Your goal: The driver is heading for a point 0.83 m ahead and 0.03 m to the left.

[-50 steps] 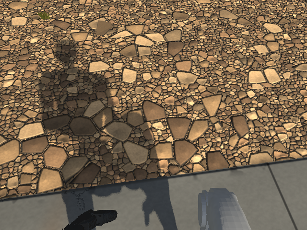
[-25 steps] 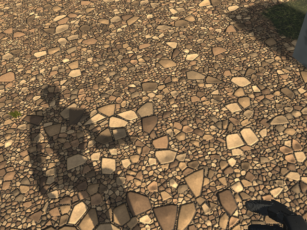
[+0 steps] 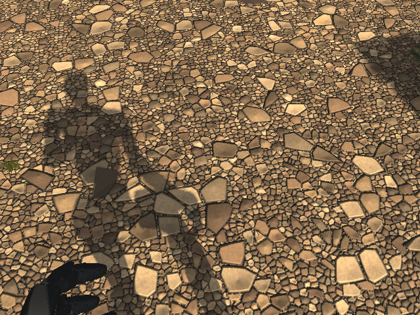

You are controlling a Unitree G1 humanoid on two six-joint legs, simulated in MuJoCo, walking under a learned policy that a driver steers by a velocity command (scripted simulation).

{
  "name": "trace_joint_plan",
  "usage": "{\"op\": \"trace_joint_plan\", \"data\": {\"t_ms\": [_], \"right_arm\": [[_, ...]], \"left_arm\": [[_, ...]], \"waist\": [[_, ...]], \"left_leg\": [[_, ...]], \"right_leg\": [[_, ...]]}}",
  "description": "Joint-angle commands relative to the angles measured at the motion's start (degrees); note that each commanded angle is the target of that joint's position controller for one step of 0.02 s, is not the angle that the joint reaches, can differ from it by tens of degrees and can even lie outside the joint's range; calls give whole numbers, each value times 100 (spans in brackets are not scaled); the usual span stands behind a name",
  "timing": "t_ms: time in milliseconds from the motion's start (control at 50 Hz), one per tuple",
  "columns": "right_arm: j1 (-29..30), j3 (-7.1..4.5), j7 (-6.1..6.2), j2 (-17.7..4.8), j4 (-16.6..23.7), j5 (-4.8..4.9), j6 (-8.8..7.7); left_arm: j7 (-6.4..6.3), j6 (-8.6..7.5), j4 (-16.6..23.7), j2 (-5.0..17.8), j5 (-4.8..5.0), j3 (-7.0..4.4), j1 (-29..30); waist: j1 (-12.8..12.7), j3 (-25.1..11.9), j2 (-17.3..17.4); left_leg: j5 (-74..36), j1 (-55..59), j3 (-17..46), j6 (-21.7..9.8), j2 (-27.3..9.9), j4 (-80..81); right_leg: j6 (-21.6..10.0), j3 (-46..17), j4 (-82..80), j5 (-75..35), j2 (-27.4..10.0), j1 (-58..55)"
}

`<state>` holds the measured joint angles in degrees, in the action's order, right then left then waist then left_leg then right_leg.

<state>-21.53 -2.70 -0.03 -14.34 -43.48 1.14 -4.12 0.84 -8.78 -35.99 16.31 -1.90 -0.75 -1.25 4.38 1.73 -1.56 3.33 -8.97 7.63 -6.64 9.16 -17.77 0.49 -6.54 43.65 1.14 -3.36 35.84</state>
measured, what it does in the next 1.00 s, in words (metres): goes down: right foot 0.05 m lower, then left foot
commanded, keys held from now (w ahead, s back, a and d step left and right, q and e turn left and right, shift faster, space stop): w+q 0.34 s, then w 0.24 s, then w+e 0.42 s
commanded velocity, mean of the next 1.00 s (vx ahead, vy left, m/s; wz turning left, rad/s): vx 0.50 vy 0.00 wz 0.18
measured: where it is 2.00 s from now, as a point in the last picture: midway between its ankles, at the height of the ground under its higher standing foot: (179, 231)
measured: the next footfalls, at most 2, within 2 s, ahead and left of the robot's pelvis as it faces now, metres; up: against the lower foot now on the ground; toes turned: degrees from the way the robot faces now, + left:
right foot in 0.18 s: +0.31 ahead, -0.14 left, -0.05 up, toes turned +14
left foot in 0.66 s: +0.47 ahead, +0.17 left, -0.05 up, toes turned +18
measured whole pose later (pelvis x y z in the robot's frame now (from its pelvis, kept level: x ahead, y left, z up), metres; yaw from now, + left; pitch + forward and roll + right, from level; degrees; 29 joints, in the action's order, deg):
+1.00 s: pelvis +0.52 +0.07 -0.05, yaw +8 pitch +1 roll +2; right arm -19.4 -4.4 0.4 -14.4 -47.5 -0.9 -4.9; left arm 0.8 -1.8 -46.1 16.1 1.0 -4.1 -10.0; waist 2.7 -0.2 -2.5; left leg 13.8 -1.1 -10.7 -1.3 1.1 -13.7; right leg 0.4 -3.8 48.3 -0.9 -5.6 41.0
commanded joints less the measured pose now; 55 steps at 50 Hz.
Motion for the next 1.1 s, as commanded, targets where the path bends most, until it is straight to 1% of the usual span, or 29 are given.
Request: {"op": "trace_joint_plan", "data": {"t_ms": [20,60,120,160,180,200,220,240,260,280,320,360,400,460,540,600,640,660,680,700,720,740,760,780,820,900,1000,1060,1100], "right_arm": [[48,-310,129,-987,285,98,-63],[-34,-334,181,-908,181,103,-38],[-193,-394,239,-765,140,97,37],[-188,-394,214,-633,125,32,126],[-94,-316,153,-349,206,35,128],[-623,-208,79,-82,215,77,114],[-1285,-163,43,-332,214,93,82],[-1166,-189,45,-638,347,197,76],[-458,-288,116,-858,424,203,121],[-2,-340,147,-968,523,119,197],[49,-346,131,-774,582,-14,318],[277,-287,126,-502,683,-46,322],[551,-210,105,-314,753,-92,256],[1033,-93,0,-122,804,-87,155],[1875,-38,-141,-165,1057,-34,85],[2163,-67,-197,-321,1238,-20,47],[1355,-224,-152,-615,1036,-73,18],[428,-386,-74,-984,814,-124,20],[-470,-534,19,-1632,725,-251,55],[-655,-485,22,-1453,652,-183,88],[-379,-363,16,-1101,643,-162,90],[59,-281,9,-868,662,-120,76],[492,-211,-25,-650,653,-120,43],[776,-173,-50,-493,646,-141,-17],[1016,-196,-86,-449,545,-198,-144],[868,-267,1,-560,237,-247,-221],[597,-352,98,-838,-37,-159,-174],[370,-414,107,-975,-212,-68,-79],[321,-454,111,-1081,-286,-10,8]], "left_arm": [[61,-112,353,229,-45,-89,182],[69,-71,441,368,58,-148,320],[67,-63,497,433,106,-187,508],[46,-66,230,444,116,-271,-227],[46,-61,24,433,52,-308,-1031],[45,-24,-50,508,-29,-326,-1755],[64,114,-111,720,140,-410,-2059],[38,225,-216,1105,235,-591,-2001],[-3,275,-30,764,123,-509,-1514],[-9,298,25,589,54,-412,-1032],[20,266,-122,389,86,-365,-767],[2,199,-324,427,116,-395,-884],[-22,169,-541,524,140,-446,-1162],[-39,226,-768,594,231,-466,-1360],[-37,335,-1051,787,361,-488,-1789],[-23,427,-1230,935,407,-511,-1973],[-33,477,-1284,988,442,-485,-1882],[-38,444,-1243,852,383,-417,-1845],[-8,339,-1024,322,219,-220,-2067],[4,249,-1100,317,278,-196,-2261],[1,247,-1067,817,436,-369,-1937],[-10,277,-956,789,462,-372,-1597],[-41,342,-960,699,396,-378,-1470],[-78,431,-1002,644,329,-412,-1543],[-109,601,-1081,344,330,-379,-1772],[-116,666,-912,242,305,-404,-1433],[93,647,-574,59,273,-303,-516],[194,668,-313,122,285,-297,-87],[250,681,-166,191,281,-321,22]], "waist": [[-82,-46,400],[-136,-26,540],[-82,-64,466],[-382,-372,240],[-764,-833,-84],[-786,-1564,-891],[-654,-1995,-1427],[-649,-2020,-1468],[-716,-1340,-452],[-571,-712,-237],[-283,-206,-201],[-318,-132,-381],[-400,-256,-224],[-566,-303,-95],[-834,-103,-193],[-797,-21,-310],[-244,-448,-286],[188,-1048,-182],[376,-2029,902],[379,-2606,1500],[365,-1765,969],[171,-1131,901],[-40,-659,757],[-253,-394,888],[-508,-199,828],[-540,-58,559],[-244,225,430],[-116,387,392],[-146,378,451]], "left_leg": [[638,-1662,948,-441,-905,531],[1237,-1460,1205,-289,-971,48],[1576,-436,1560,-182,-1152,-903],[1506,-144,1315,-13,-983,-2089],[2454,-984,869,172,-623,-3563],[3636,-2658,544,359,-365,-5203],[3663,-3641,499,542,-651,-6121],[2953,-4179,343,657,-915,-6740],[2035,-4190,162,700,-1144,-6382],[1637,-3924,126,820,-1266,-6245],[1490,-3467,197,873,-1560,-5640],[1236,-3236,-1,852,-1594,-5044],[948,-3208,-21,783,-1575,-4350],[171,-2974,-264,644,-1493,-3008],[-154,-2615,-629,571,-1301,-1973],[424,-2308,-764,368,-1145,-1497],[293,-725,-989,143,-853,-896],[50,856,-616,-74,-1178,-1019],[-46,3190,1434,-774,-2851,-1100],[480,3396,3079,-1266,-3515,-393],[961,2686,2417,-1034,-3268,-221],[1120,1890,1621,-803,-2979,-16],[1059,1110,1097,-668,-2715,288],[823,512,694,-556,-2546,550],[290,-143,104,-521,-2438,932],[-630,8,-793,-465,-2402,1033],[-609,271,-1492,-285,-2425,1094],[-689,902,-1635,-194,-2612,893],[-1405,1247,-1750,-104,-2693,522]], "right_leg": [[-60,392,-1472,-2215,577,-1874],[-88,72,-1664,-2256,453,-1958],[-146,-227,-2064,-1722,233,-1565],[-250,-270,-2509,-1669,-33,-2216],[-352,-402,-2177,-2011,-408,-3490],[-762,-1103,-1063,-3420,-1346,-5421],[-1249,-2056,-897,-3022,-2014,-6120],[-1685,-3075,-1608,84,-2304,-5838],[-1567,-2819,-2389,1587,-1934,-4761],[-1606,-2524,-2636,1278,-1807,-3700],[-1427,-1752,-2917,786,-1394,-2619],[-1287,-976,-3191,187,-1083,-2357],[-1317,-569,-3194,-773,-1073,-2584],[-1241,1,-3224,-1142,-913,-2883],[-1145,206,-3225,-777,-937,-3107],[-1053,82,-2919,-1029,-1127,-3396],[-833,281,-1982,-2193,-884,-3095],[-607,491,-851,-1971,-578,-2340],[-178,906,1402,450,114,-238],[-115,213,2556,3311,444,655],[-134,-31,3004,3019,139,1099],[-146,162,2861,2503,-117,1138],[-111,233,2557,2113,-277,943],[-76,165,2317,1809,-411,607],[5,138,2257,1353,-413,159],[79,-58,1536,315,-358,514],[-76,390,10,-595,-295,285],[-267,554,-434,-163,-275,467],[-439,794,-593,428,-144,372]]}}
